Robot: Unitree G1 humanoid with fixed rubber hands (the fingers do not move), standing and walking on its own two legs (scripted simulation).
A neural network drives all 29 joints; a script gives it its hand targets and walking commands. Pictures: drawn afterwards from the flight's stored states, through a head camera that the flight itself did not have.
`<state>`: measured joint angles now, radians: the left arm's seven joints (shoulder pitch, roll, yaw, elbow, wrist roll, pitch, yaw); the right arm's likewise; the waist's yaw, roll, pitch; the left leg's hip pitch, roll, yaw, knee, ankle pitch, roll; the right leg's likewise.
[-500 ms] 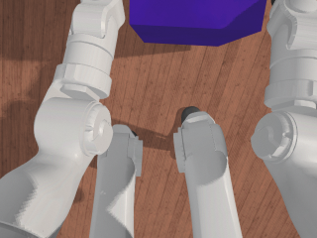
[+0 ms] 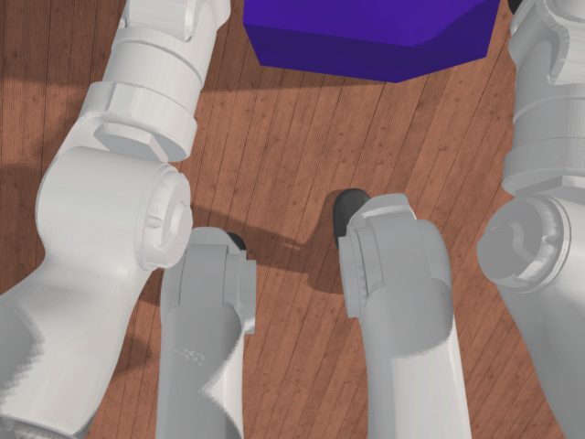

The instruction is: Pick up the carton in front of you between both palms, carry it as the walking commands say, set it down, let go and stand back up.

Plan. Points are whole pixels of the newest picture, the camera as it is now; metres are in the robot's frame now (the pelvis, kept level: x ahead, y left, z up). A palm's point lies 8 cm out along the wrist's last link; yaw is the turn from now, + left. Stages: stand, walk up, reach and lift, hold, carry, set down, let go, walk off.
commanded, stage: set down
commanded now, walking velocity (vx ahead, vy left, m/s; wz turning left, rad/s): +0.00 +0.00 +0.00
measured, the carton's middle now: out of the picture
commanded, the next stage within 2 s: let go in 2.00 s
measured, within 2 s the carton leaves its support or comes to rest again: neither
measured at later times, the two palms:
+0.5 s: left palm out of the picture +0.58 +0.00 -0.19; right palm out of the picture +0.49 -0.31 -0.19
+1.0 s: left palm out of the picture +0.59 +0.02 -0.20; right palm out of the picture +0.50 -0.35 -0.20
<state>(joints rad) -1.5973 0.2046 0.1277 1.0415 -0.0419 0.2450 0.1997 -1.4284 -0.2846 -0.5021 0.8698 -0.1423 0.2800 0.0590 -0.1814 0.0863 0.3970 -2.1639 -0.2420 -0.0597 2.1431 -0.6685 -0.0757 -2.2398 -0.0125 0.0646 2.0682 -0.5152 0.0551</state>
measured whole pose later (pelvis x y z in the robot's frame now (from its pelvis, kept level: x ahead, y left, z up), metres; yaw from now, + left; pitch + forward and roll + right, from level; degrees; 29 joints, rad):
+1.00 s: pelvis +0.00 -0.01 -0.02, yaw -1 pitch +35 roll +0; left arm -1.64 0.37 -0.05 1.04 -0.18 0.17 0.14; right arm -1.55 -0.49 -0.36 1.18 0.13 0.06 0.01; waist -0.15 0.02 0.52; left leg -2.14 -0.14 -0.05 2.23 -0.70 -0.07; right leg -2.24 -0.04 0.01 2.14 -0.51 -0.01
